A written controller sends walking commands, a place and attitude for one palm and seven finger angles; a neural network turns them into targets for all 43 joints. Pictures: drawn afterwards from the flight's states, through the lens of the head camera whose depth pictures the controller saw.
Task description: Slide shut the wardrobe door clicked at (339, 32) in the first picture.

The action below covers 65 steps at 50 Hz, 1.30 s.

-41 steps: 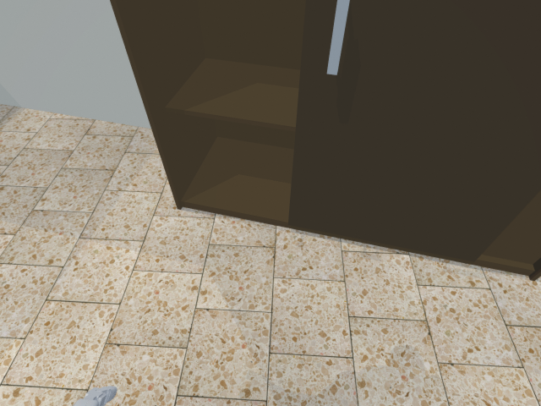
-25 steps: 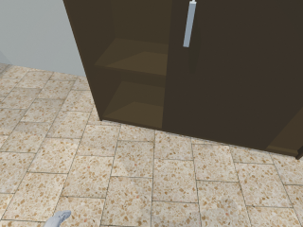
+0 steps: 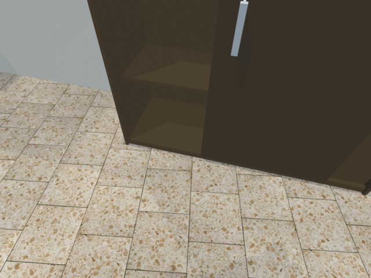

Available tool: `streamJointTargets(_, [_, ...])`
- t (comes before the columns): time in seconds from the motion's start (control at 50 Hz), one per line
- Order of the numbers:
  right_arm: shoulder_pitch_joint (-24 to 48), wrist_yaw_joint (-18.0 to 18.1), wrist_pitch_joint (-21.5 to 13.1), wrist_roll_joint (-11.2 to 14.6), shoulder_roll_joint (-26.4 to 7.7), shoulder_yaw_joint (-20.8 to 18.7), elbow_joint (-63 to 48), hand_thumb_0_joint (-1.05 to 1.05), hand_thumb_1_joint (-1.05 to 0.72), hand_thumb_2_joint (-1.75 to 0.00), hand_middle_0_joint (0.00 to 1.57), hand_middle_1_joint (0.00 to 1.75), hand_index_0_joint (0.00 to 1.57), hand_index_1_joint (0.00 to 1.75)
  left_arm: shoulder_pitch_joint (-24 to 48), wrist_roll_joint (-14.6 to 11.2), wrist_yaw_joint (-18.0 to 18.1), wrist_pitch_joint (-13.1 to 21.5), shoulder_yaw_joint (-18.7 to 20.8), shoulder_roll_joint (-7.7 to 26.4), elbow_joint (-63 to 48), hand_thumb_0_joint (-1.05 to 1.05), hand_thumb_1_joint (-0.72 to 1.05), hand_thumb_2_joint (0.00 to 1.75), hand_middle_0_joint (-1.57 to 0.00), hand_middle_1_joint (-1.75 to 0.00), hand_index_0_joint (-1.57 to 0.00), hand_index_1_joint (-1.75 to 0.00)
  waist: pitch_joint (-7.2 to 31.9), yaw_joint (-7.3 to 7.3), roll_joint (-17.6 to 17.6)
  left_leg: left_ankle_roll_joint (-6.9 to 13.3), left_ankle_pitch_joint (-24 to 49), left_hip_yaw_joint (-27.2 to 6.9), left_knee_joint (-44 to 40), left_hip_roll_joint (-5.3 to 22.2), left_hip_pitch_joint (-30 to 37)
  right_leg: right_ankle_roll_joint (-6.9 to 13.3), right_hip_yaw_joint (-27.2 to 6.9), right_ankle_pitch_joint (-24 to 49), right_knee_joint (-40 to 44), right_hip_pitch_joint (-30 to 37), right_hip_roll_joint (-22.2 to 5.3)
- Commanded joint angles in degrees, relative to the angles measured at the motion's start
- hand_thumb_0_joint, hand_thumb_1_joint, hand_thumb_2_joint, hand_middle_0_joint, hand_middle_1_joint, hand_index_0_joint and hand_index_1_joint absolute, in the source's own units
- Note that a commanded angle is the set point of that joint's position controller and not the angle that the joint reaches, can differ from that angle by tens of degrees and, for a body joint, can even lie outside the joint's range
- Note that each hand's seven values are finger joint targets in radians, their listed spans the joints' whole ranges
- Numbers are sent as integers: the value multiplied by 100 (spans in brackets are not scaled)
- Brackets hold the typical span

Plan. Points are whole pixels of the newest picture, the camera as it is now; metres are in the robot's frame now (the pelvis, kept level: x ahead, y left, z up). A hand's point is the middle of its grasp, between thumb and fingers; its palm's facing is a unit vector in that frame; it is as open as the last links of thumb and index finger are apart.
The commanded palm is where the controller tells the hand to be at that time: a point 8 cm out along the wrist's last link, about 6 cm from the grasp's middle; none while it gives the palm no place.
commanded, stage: stand and wait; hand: right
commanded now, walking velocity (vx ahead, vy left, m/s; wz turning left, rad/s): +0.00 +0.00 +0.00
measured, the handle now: (239, 28) +0.94 -0.15 +0.14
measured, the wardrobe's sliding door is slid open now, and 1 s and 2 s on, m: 0.54 0.54 0.54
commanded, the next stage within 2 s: look at it before walking up in 0.18 s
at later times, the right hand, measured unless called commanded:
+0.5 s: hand out of the picture +0.07 -0.24 -0.16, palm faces -0.03 +0.94 -0.33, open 7.3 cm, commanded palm none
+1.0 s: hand out of the picture +0.07 -0.25 -0.15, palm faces -0.03 +0.94 -0.34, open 7.3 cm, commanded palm none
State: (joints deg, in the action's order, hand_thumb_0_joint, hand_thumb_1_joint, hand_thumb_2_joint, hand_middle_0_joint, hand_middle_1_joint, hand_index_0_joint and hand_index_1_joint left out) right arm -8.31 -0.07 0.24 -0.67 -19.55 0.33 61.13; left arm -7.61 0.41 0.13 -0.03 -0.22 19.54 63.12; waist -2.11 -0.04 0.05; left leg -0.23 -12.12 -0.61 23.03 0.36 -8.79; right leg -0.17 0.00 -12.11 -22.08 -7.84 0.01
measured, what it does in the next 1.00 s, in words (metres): stands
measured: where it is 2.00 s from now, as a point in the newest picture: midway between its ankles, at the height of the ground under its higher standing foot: outside the picture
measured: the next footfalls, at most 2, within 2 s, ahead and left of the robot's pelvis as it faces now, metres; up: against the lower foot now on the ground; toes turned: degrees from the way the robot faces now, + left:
right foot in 1.88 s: +0.28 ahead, -0.06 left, +0.00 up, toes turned +23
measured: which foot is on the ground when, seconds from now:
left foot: down 0.00-1.00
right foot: down 0.00-1.00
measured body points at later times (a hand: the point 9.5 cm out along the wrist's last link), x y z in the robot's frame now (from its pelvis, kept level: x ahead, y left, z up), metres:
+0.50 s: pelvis +0.00 +0.00 +0.00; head +0.00 +0.00 +0.45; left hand +0.07 +0.30 -0.13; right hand +0.07 -0.29 -0.13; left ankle +0.01 +0.12 -0.74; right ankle +0.00 -0.12 -0.74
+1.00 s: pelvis +0.00 +0.00 +0.00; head +0.00 +0.00 +0.45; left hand +0.08 +0.30 -0.13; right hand +0.08 -0.30 -0.13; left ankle +0.01 +0.12 -0.74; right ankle +0.00 -0.12 -0.74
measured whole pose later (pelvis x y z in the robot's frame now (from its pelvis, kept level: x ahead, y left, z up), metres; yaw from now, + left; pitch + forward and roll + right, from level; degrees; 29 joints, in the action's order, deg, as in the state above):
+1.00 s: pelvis +0.00 +0.00 +0.00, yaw +1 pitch -2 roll +0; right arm -8.1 0.0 0.1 -0.8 -19.6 0.1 61.4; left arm -6.4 0.4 0.3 0.4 -0.3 19.4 63.2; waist -2.0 -0.6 -0.3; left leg -0.2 -10.8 -1.2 21.2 0.0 -8.6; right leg -0.3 0.6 -11.2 -20.5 -7.4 -0.4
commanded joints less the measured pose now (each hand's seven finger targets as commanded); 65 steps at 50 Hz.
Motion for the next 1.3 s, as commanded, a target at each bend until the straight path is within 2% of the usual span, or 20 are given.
streamJointTargets(0.0, [324, 81, -170, 6, -1184, -223, -386, 0, -90, -90, 20, 30, 20, 30, 324, 13, 48, 162, 233, 1126, -376, 0, 90, 90, -20, -30, -20, -30, 288, 18, -98, 202, 318, -647, -518, 635, -74, 160, -527, 437, 397, -32, -614])
streamJointTargets(0.14, [307, 74, -166, 1, -1169, -221, -363, 0, -90, -90, 20, 30, 20, 30, 305, 15, 43, 172, 230, 1117, -351, 0, 90, 90, -20, -30, -20, -30, 205, 3, -43, 193, 99, -661, -585, 616, -158, 166, -556, 309, 462, -82, -617])
streamJointTargets(0.28, [312, 78, -180, 0, -1159, -234, -369, 0, -90, -90, 20, 30, 20, 30, 270, 10, 50, 194, 227, 1129, -337, 0, 90, 90, -20, -30, -20, -30, 401, 11, -26, 189, 458, -611, -500, 611, -13, 167, -571, 585, 436, 4, -653])
streamJointTargets(0.6, [258, 86, -201, 5, -1169, -226, -307, 0, -90, -90, 20, 30, 20, 30, 324, 3, 64, 197, 226, 1147, -319, 0, 90, 90, -20, -30, -20, -30, 452, 16, -22, 197, 967, -606, -496, 632, 74, 156, -528, 903, 427, 173, -679])
streamJointTargets(0.72, [244, 85, -202, 2, -1171, -225, -300, 0, -90, -90, 20, 30, 20, 30, 364, 0, 64, 194, 223, 1150, -321, 0, 90, 90, -20, -30, -20, -30, 387, 3, -23, 190, 960, -593, -542, 642, 83, 155, -524, 885, 455, 160, -679])
streamJointTargets(0.8, [291, 78, -186, -4, -1178, -221, -311, 0, -90, -90, 20, 30, 20, 30, 363, 1, 58, 187, 217, 1156, -316, 0, 90, 90, -20, -30, -20, -30, 261, 3, 4, 169, 692, -591, -582, 609, 30, 154, -552, 692, 533, 71, -672])
streamJointTargets(0.92, [280, 73, -187, -4, -1185, -232, -336, 0, -90, -90, 20, 30, 20, 30, 358, 7, 69, 201, 229, 1182, -338, 0, 90, 90, -20, -30, -20, -30, 393, 10, -1, 189, 937, -630, -541, 600, 24, 148, -486, 869, 477, 229, -702])
streamJointTargets(0.94, [247, 74, -145, -2, -1069, -226, -350, 0, -90, -90, 20, 30, 20, 30, 290, 13, 81, 187, 224, 1051, -334, 0, 90, 90, -20, -30, -20, -30, 368, 17, 41, 179, 1060, -650, -448, 588, -62, 133, -424, 897, 389, 253, -712])
streamJointTargets(0.98, [-10, 98, 0, 2, -592, -161, -354, 0, -90, -90, 20, 30, 20, 30, 13, 21, 102, 90, 152, 526, -329, 0, 90, 90, -20, -30, -20, -30, 295, 40, 8, 114, 1232, -697, -208, 552, -329, 53, -214, 867, 154, 234, -740])
streamJointTargets(1.04, [-119, 79, 123, -23, -595, -223, -550, 0, -90, -90, 20, 30, 20, 30, -131, 23, 143, -16, 240, 559, -527, 0, 90, 90, -20, -30, -20, -30, 180, 56, -13, 110, 1218, -767, 163, 426, -704, 86, -128, 607, -17, 119, -855])
streamJointTargets(1.1, [-210, 39, 181, -43, -552, -291, -763, 0, -90, -90, 20, 30, 20, 30, -137, 31, 161, -59, 357, 651, -751, 0, 90, 90, -20, -30, -20, -30, 258, 49, 165, 88, 1071, -729, 654, 238, -1042, 205, -186, 383, -98, 77, -1087])
streamJointTargets(1.14, [-310, 6, 205, -43, -448, -330, -879, 0, -90, -90, 20, 30, 20, 30, -71, 37, 168, -60, 435, 714, -896, 0, 90, 90, -20, -30, -20, -30, 290, 20, 534, 34, 745, -530, 1304, 45, -1205, 386, -328, 436, 1, 9, -1409])
streamJointTargets(1.16, [-380, -9, 216, -39, -377, -342, -909, 0, -90, -90, 20, 30, 20, 30, -34, 29, 166, -51, 473, 751, -944, 0, 90, 90, -20, -30, -20, -30, 339, -21, 775, -7, 61, -369, 1822, -46, -1257, 558, -446, 664, 72, -64, -1679])
streamJointTargets(1.18, [-448, -22, 250, -42, -281, -369, -958, 0, -90, -90, 20, 30, 20, 30, 9, 37, 159, -35, 499, 741, -996, 0, 90, 90, -20, -30, -20, -30, 321, -44, 1033, -76, -1021, -134, 2452, -98, -1333, 792, -526, 925, 220, -157, -1964])
streamJointTargets(1.2, [-531, -43, 254, -40, -201, -396, -1001, 0, -90, -90, 20, 30, 20, 30, 43, 49, 143, -18, 504, 727, -1054, 0, 90, 90, -20, -30, -20, -30, 370, -67, 1165, -99, -1598, -31, 2770, -5, -1284, 942, -533, 830, 293, -210, -2131])
streamJointTargets(1.22, [-637, -77, 251, -36, -182, -419, -1023, 0, -90, -90, 20, 30, 20, 30, 118, 58, 128, -8, 510, 717, -1113, 0, 90, 90, -20, -30, -20, -30, 414, -117, 1191, -67, -1764, -63, 2704, 157, -1113, 957, -438, 329, 279, -347, -2207])
streamJointTargets(1.24, [-834, -120, 232, -49, -130, -448, -999, 0, -90, -90, 20, 30, 20, 30, 273, 75, 115, -13, 520, 692, -1167, 0, 90, 90, -20, -30, -20, -30, 427, -259, 1091, -31, -1653, -39, 2293, 227, -729, 829, -258, -307, 68, -622, -2134])
streamJointTargets(1.26, [-1192, -153, 199, -77, -129, -470, -906, 0, -90, -90, 20, 30, 20, 30, 412, 77, 88, -42, 530, 698, -1215, 0, 90, 90, -20, -30, -20, -30, 481, -471, 738, -12, -1306, 134, 1720, 94, -196, 598, -5, -1138, -452, -1005, -1875])
streamJointTargets(1.28, [-1681, -142, 134, -109, -258, -541, -768, 0, -90, -90, 20, 30, 20, 30, 489, 63, 59, -96, 506, 488, -1247, 0, 90, 90, -20, -30, -20, -30, 324, -743, -142, 87, -1171, -335, 629, 233, 484, 194, 478, -1983, -1722, -1843, -1351])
